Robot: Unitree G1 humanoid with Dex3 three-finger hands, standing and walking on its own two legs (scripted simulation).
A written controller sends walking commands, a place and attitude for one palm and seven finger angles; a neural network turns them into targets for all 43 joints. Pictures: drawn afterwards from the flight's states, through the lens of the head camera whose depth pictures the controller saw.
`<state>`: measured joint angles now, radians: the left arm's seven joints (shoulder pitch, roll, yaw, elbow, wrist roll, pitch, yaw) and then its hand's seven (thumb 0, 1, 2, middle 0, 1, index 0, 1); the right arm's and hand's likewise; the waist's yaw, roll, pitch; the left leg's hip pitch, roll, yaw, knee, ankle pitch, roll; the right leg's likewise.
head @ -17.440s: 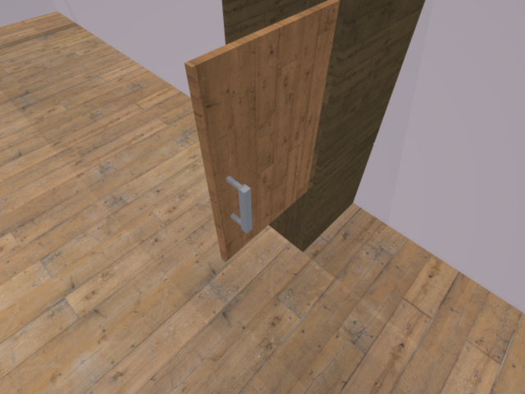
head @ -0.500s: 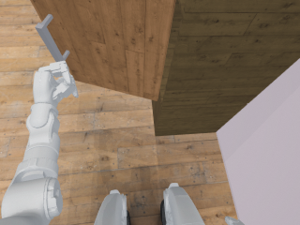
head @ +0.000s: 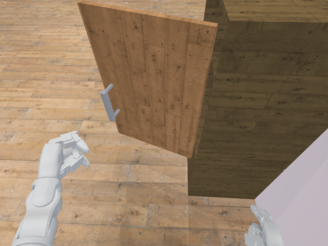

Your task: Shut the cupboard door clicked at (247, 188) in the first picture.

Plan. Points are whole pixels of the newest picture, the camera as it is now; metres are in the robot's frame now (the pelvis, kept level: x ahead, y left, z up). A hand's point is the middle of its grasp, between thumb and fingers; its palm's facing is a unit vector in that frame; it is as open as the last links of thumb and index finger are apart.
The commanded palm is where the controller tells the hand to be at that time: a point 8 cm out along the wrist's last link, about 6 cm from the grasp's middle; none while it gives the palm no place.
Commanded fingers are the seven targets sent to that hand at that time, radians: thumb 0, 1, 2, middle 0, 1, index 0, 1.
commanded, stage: draw the hand back to the body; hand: left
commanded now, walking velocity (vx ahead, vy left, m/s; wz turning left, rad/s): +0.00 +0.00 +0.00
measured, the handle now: (111, 103) +0.61 +0.24 -0.07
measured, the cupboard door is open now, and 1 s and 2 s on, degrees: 71 71 71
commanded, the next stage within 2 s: step back with the hand held close in 0.90 s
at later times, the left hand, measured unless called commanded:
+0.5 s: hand (17, 171) +0.21 +0.26 +0.17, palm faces +0.44 -0.79 -0.42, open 5.9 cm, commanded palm +0.16 +0.29 +0.20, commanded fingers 0.00 0.90 0.90 -0.20 -0.30 -0.20 -0.30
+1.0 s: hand (12, 179) +0.19 +0.25 +0.18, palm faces +0.45 -0.79 -0.43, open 7.4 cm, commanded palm +0.15 +0.28 +0.20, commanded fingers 0.00 0.90 0.90 -0.20 -0.30 -0.20 -0.30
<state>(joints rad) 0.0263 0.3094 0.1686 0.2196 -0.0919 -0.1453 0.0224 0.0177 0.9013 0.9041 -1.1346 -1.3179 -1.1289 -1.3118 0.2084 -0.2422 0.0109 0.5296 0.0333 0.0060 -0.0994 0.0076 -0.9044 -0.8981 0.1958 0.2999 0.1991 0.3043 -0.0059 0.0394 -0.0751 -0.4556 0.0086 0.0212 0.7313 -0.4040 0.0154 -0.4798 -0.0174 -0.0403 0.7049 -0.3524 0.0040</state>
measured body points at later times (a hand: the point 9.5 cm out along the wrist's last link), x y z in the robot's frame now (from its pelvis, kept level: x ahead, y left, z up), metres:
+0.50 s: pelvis +0.02 -0.01 +0.03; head +0.00 -0.04 +0.48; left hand +0.18 +0.30 +0.20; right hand +0.21 -0.22 -0.07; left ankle -0.02 +0.11 -0.72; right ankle +0.00 -0.12 -0.72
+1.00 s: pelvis +0.00 -0.02 +0.03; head -0.02 -0.05 +0.48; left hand +0.17 +0.29 +0.21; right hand +0.18 -0.24 -0.06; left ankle -0.02 +0.11 -0.72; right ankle +0.00 -0.12 -0.72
